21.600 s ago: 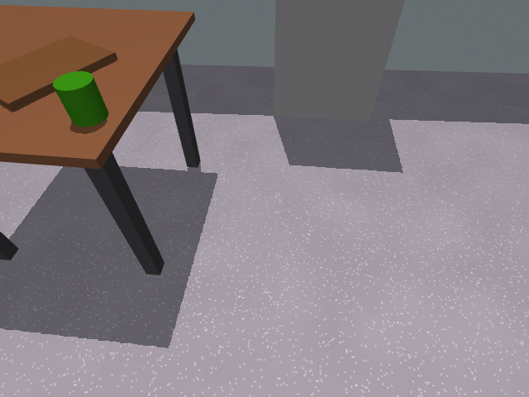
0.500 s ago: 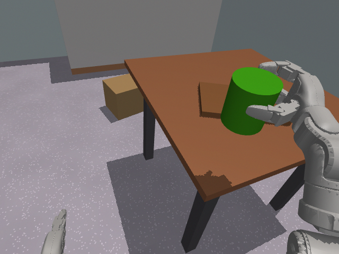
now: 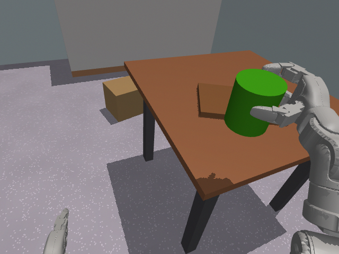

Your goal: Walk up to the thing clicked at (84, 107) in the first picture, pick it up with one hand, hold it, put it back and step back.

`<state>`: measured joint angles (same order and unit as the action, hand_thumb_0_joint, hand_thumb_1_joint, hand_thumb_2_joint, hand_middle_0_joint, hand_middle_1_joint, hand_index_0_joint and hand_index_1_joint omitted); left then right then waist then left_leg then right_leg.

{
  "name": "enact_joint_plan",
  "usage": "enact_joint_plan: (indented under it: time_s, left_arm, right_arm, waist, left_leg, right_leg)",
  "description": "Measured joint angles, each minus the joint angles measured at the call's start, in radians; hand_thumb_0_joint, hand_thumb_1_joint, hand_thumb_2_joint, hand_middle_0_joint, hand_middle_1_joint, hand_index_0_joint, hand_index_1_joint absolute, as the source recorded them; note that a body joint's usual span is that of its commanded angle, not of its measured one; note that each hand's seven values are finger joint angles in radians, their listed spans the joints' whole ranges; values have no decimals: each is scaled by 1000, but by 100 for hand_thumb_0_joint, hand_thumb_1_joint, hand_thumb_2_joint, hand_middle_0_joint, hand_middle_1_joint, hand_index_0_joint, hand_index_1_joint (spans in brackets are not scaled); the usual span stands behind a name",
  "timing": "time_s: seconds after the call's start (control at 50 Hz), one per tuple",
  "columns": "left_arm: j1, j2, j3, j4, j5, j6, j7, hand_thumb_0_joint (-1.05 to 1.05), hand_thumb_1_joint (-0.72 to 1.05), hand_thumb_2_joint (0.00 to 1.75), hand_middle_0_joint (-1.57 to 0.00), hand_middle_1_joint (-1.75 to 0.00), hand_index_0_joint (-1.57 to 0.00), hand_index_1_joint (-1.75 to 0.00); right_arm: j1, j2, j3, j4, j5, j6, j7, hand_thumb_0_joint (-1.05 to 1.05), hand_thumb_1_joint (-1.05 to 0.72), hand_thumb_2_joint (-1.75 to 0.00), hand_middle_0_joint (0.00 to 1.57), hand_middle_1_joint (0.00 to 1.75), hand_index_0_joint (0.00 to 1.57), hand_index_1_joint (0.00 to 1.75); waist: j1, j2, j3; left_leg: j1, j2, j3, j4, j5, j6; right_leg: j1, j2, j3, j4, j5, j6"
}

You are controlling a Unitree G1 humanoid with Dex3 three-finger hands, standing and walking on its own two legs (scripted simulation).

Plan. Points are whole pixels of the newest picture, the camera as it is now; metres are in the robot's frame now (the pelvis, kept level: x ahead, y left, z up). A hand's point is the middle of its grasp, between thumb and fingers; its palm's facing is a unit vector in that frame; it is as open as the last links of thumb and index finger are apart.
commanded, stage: hold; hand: right
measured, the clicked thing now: (254, 98) +0.35 -0.15 +0.26
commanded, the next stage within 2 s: crouch in 1.70 s
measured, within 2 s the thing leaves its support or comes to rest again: neither
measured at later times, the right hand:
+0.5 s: hand (275, 90) +0.33 -0.17 +0.29, palm faces +0.15 +0.99 -0.02, open 11.9 cm
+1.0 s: hand (276, 96) +0.33 -0.18 +0.28, palm faces +0.16 +0.99 -0.04, open 11.9 cm
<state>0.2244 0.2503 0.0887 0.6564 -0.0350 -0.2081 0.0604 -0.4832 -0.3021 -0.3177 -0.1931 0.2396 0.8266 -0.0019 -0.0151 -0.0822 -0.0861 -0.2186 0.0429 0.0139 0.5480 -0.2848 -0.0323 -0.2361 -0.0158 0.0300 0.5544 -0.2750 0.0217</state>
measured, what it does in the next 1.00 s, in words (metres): stands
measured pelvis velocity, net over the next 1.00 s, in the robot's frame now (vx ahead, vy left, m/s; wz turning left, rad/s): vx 0.00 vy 0.00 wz -0.01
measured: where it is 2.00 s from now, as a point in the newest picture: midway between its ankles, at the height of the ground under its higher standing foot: outside the picture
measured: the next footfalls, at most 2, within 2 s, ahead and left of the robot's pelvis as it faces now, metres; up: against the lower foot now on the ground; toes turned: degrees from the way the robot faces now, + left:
none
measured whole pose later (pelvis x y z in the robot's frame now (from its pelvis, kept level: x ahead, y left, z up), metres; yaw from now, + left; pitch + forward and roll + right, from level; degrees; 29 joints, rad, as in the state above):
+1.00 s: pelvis +0.00 +0.00 +0.00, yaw +0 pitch -2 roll +0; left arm 0.24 0.25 0.08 0.66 -0.04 -0.22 0.06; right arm -0.45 -0.32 -0.34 -0.24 0.25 0.83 0.02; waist -0.02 -0.09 -0.09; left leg -0.22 0.04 0.02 0.56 -0.30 -0.03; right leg -0.24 -0.02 0.04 0.56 -0.28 0.03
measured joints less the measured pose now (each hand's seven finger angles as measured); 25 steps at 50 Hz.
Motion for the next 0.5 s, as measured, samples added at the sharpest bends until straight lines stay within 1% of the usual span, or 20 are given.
enact_joint_plan:
  time_s: [0.12, 0.24, 0.32, 0.4, 0.5]
  left_arm:
    - [8, -1, -7, 5, -2, -9, 3, -1, -53, 5, -5, -5, -5, -4]
    - [1, 0, -15, 21, -1, -14, 6, -1, -53, 5, -5, -6, -5, -5]
    - [-3, 0, -10, 14, 1, -16, 4, -1, -53, 5, -5, -6, -6, -5]
    - [-1, 6, -11, 6, 0, -21, 5, -1, -53, 5, -5, -6, -6, -4]
    - [11, 5, -18, 4, -1, -20, 3, -1, -53, 5, -5, -5, -5, -4]
  right_arm:
    - [-9, -9, -8, -12, 1, -2, 1, -4, 61, -80, 64, 108, 68, 108]
    - [-35, -9, -1, 2, 0, 15, 7, -4, 61, -80, 64, 108, 68, 108]
    - [-44, -10, -1, 21, 6, 24, 11, -4, 61, -80, 64, 108, 68, 108]
    - [-44, -15, -10, 31, 10, 27, 9, -4, 61, -80, 64, 108, 68, 108]
    - [-36, -18, -21, 15, 5, 22, 6, -4, 61, -79, 64, 108, 68, 108]
  waist:
    - [-4, -1, 0]
    - [-3, -4, -4]
    - [0, -7, -8]
    - [3, -8, -8]
    - [1, -6, -7]
  left_leg:
    - [-4, -1, 1, 2, 1, 1]
    - [-3, 0, 6, 2, 1, 0]
    - [-3, 0, 5, 2, 1, 1]
    - [-5, -1, 3, 4, 0, 2]
    - [-9, -3, 3, 8, -2, 3]
  right_leg:
    - [-6, -1, 2, 5, 0, 1]
    - [-7, 0, 6, 6, 1, 1]
    - [-6, 1, 5, 3, 3, 1]
    - [-5, -1, 3, 2, 2, 2]
    - [-8, -3, 3, 5, 0, 3]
